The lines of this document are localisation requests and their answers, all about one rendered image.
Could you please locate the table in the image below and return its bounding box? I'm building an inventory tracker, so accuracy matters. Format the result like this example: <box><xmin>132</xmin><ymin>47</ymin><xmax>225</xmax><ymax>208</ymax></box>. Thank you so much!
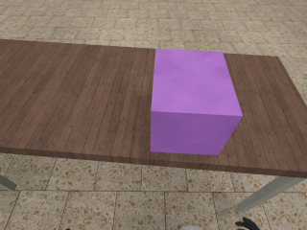
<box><xmin>0</xmin><ymin>38</ymin><xmax>307</xmax><ymax>212</ymax></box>

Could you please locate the carton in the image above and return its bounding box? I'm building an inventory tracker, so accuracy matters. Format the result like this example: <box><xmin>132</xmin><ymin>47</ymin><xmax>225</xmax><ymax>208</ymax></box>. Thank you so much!
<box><xmin>150</xmin><ymin>48</ymin><xmax>243</xmax><ymax>155</ymax></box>

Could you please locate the right robot hand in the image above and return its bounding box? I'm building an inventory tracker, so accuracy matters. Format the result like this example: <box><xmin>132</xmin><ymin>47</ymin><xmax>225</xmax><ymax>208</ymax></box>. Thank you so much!
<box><xmin>235</xmin><ymin>217</ymin><xmax>260</xmax><ymax>230</ymax></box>

